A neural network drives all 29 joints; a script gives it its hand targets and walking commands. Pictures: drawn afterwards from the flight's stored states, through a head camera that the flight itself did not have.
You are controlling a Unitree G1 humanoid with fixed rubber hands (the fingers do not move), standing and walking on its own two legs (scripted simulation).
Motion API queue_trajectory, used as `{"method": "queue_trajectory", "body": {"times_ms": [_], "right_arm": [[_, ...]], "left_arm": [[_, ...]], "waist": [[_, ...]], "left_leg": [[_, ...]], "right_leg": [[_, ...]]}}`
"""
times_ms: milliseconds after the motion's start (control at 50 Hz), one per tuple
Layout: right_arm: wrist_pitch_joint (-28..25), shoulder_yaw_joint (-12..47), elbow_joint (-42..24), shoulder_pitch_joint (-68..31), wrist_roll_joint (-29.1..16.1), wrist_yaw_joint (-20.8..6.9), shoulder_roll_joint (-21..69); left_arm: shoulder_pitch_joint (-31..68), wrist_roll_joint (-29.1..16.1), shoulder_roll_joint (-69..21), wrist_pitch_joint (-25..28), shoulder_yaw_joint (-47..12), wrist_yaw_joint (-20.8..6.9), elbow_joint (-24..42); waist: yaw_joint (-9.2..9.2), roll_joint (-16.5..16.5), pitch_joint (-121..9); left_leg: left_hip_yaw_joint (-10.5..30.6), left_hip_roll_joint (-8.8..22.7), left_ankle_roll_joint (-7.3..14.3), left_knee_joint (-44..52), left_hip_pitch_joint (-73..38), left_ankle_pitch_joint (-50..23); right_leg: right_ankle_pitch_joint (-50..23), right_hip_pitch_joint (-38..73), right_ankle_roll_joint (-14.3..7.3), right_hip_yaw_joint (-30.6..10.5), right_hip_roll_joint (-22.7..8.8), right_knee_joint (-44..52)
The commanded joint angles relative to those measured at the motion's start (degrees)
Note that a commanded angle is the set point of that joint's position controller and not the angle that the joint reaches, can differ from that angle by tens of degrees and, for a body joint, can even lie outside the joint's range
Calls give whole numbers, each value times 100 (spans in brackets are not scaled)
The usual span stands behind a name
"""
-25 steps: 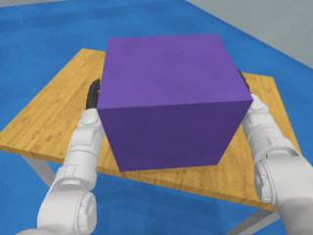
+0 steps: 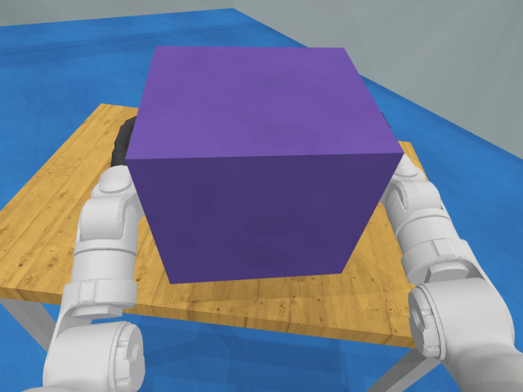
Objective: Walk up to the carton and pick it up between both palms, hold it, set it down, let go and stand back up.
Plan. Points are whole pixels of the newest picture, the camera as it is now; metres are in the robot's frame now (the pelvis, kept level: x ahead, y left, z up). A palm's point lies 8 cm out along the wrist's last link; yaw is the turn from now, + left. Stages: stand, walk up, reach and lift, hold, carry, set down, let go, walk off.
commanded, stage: reach and lift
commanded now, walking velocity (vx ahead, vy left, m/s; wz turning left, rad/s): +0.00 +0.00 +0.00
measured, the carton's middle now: (255, 168) +0.41 +0.02 +0.16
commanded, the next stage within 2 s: hold in 1.58 s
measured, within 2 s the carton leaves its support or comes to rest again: neither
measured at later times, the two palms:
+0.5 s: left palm (142, 144) +0.37 +0.18 +0.21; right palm (417, 157) +0.36 -0.20 +0.23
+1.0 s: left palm (122, 125) +0.38 +0.20 +0.24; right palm (408, 128) +0.38 -0.17 +0.27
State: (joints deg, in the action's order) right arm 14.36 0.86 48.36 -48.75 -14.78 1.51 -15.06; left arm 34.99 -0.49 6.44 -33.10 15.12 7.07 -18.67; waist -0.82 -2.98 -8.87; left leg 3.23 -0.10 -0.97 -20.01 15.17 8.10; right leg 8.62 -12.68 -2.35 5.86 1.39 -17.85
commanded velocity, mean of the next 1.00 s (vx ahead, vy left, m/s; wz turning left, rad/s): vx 0.00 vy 0.00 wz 0.00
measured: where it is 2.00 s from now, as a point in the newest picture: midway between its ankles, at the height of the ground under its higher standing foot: outside the picture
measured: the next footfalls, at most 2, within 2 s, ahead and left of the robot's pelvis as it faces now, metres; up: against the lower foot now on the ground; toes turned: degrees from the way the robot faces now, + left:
none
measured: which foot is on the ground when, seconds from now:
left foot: down 0.00-1.00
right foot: down 0.00-1.00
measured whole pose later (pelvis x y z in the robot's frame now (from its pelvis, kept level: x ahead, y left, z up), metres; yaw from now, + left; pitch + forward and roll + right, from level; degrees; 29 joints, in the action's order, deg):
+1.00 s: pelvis -0.01 +0.02 +0.00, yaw -2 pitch +1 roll -1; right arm 31.3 -1.5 44.8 -56.5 -18.9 7.2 -16.6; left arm 46.3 -2.1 12.1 -44.7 12.9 4.9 -24.0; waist -2.3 -1.8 -11.1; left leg 0.4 -0.5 0.8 -20.6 13.6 8.4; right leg 7.3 -11.4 -0.9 3.1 0.9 -17.4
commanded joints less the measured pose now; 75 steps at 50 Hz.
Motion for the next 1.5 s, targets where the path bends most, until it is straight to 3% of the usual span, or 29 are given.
{"method": "queue_trajectory", "body": {"times_ms": [0,40,100,240,280,360,420,440,540,560,600,660,700,740,800,840,860,940,1020,1060,1080,1140,1220,1240,1300,1360,1380,1420,1480], "right_arm": [[-72,1297,-2458,-4669,-450,-728,3427],[4,1585,-3352,-5037,-676,-661,3516],[96,1405,-3364,-4858,-778,-610,3436],[697,1605,-3269,-5040,-907,-468,3438],[662,1676,-3925,-5554,-1002,-457,3743],[789,1856,-3970,-5028,-1131,-395,3752],[1164,1556,-3235,-4999,-1056,-343,3652],[1107,1578,-3234,-5293,-974,-334,3787],[1190,1706,-3516,-5884,-1198,-269,4088],[1320,1574,-3093,-5584,-1150,-317,4076],[1438,1138,-2022,-5416,-962,-410,3893],[1305,1039,-2234,-6086,-911,-453,4007],[1261,1111,-2384,-6050,-946,-456,4144],[1303,1208,-2724,-6520,-1147,-403,4252],[1453,863,-1820,-5913,-1073,-471,4004],[1462,992,-2264,-6187,-1160,-448,4049],[1572,889,-1656,-5703,-1223,-421,3745],[1568,1244,-2565,-5879,-1550,-472,3939],[1655,1337,-2740,-5761,-1703,-413,3684],[1669,1382,-2921,-6063,-1812,-418,3811],[1642,1349,-3438,-5805,-1823,-379,3869],[1877,1617,-3300,-5825,-1953,-307,3796],[1895,1710,-4234,-6097,-1998,-207,3798],[1881,1667,-4298,-6359,-1976,-160,4089],[1993,1598,-4343,-5792,-2012,-141,3818],[2170,1563,-3619,-5880,-1945,-157,3770],[2222,1200,-3073,-5605,-1823,-146,3604],[2193,1101,-2955,-5791,-1655,-194,3745],[2191,1388,-3519,-6319,-1864,-149,3938]], "left_arm": [[5689,-863,-3233,208,-3094,-786,2004],[5844,-928,-3226,96,-3158,-808,2408],[6058,-992,-3395,115,-3389,-761,2830],[5375,-690,-2899,-394,-2728,-1007,1566],[5918,-714,-2958,-290,-2628,-1011,2038],[6160,-1131,-3096,-188,-3078,-886,2773],[5795,-633,-2849,-467,-2487,-1087,1302],[6094,-577,-2844,-412,-2361,-1151,1545],[6807,-733,-2693,-313,-2287,-1196,1940],[6756,-664,-2704,-360,-2231,-1192,1783],[6646,-509,-2768,-412,-2061,-1230,969],[6821,-675,-2881,-433,-1988,-1264,523],[7352,-885,-3085,-301,-2490,-1232,1300],[7735,-1059,-3035,-281,-2592,-1191,1416],[7516,-1111,-3168,-357,-2600,-1135,1183],[7541,-1193,-3309,-409,-2638,-1150,1200],[6907,-1078,-3271,-522,-2570,-1151,865],[7527,-1387,-3156,-419,-2809,-1088,1959],[6989,-1228,-3194,-745,-2785,-1128,1498],[7459,-1384,-3146,-639,-2804,-1080,1900],[7438,-1526,-3349,-591,-3060,-1040,2733],[6965,-1201,-2782,-795,-2479,-1015,1907],[6975,-1338,-2812,-823,-2653,-1128,1982],[7667,-1352,-2740,-652,-2545,-1113,2838],[6861,-1371,-2730,-841,-2688,-1109,2508],[7079,-1254,-2652,-959,-2390,-1208,1792],[6894,-1222,-2686,-953,-2351,-1288,1711],[7095,-1089,-2705,-943,-2259,-1368,1414],[7269,-1184,-2519,-836,-2182,-1435,1537]], "waist": [[-200,647,-3235],[-177,414,-3750],[-425,926,-3739],[-119,551,-2865],[47,406,-3336],[-254,552,-3995],[-128,89,-2452],[-63,179,-2343],[-12,84,-2904],[121,258,-2933],[-80,485,-1915],[-1,244,-2494],[-251,451,-2819],[-187,452,-3047],[-329,724,-2546],[-342,453,-3061],[-382,893,-2418],[-259,814,-3371],[-351,756,-3020],[-210,857,-3126],[-412,1143,-3785],[21,916,-3006],[-139,244,-3720],[-4,447,-4096],[-145,510,-3750],[-172,118,-2886],[-365,269,-2652],[-260,404,-2566],[-225,79,-3396]], "left_leg": [[-101,-46,-283,-42,-1038,-1762],[-42,-104,-234,-166,-1281,-2237],[42,0,-430,-262,-1735,-2803],[-181,-100,-141,78,-1237,-1735],[-166,-170,-62,102,-870,-1390],[32,-39,-327,-285,-1678,-2908],[-156,-133,-37,296,-958,-1041],[-129,-159,4,309,-767,-784],[-214,-183,26,258,-871,-902],[-199,-165,53,318,-812,-824],[-280,-120,82,523,-511,76],[-280,-103,194,550,-371,355],[-204,-42,37,409,-637,-229],[-152,-27,10,281,-739,-588],[-119,59,-62,451,-651,-199],[-61,-1,-124,320,-819,-621],[-89,30,-201,302,-832,-865],[-1,76,-247,27,-1243,-1891],[-41,1,-268,4,-1173,-1966],[152,92,-360,19,-1162,-2018],[85,-14,-380,-164,-1531,-2494],[49,-31,-238,-58,-1035,-2061],[38,-128,-106,-21,-839,-1765],[7,-188,-110,-75,-929,-1697],[31,-156,-144,-120,-1058,-2182],[25,-109,-87,109,-593,-1447],[22,-86,-59,228,-577,-985],[-11,-91,-16,378,-424,-597],[-16,-172,90,167,-414,-929]], "right_leg": [[-1444,1275,428,-309,13,-4],[-2340,1618,460,-346,26,-140],[-2424,1268,408,-357,33,-102],[-1710,1525,392,-511,-26,50],[-2174,2110,421,-611,-150,-9],[-2671,1652,429,-530,142,-143],[-1694,1551,472,-636,-28,146],[-1667,1784,442,-701,-130,123],[-1859,1911,498,-683,-111,-18],[-1422,1632,462,-684,-81,18],[-516,1335,433,-709,-195,201],[-262,1419,456,-808,-259,241],[-751,1491,429,-670,-122,84],[-924,1397,416,-695,-100,20],[-329,950,315,-596,-4,108],[-936,1450,369,-640,-22,108],[-834,1154,359,-606,27,162],[-1403,1205,334,-554,151,-51],[-1463,1374,308,-657,119,141],[-1553,1214,338,-683,91,59],[-1964,1403,312,-649,200,8],[-1810,1469,313,-699,178,59],[-2452,1986,435,-770,47,-27],[-2530,2109,458,-792,88,-157],[-2518,1868,391,-735,196,-2],[-1726,1776,392,-741,169,125],[-1618,1640,370,-782,65,140],[-1030,1400,364,-776,83,179],[-2123,2063,455,-865,14,-48]]}}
